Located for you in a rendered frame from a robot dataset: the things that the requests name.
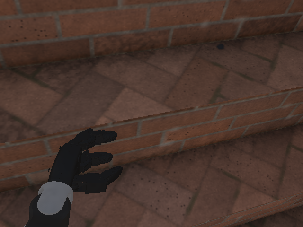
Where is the robot left forearm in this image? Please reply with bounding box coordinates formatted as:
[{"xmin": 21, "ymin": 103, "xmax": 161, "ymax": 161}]
[{"xmin": 24, "ymin": 181, "xmax": 74, "ymax": 227}]

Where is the left robot hand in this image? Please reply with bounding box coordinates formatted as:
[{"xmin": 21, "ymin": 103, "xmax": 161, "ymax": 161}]
[{"xmin": 48, "ymin": 128, "xmax": 123, "ymax": 194}]

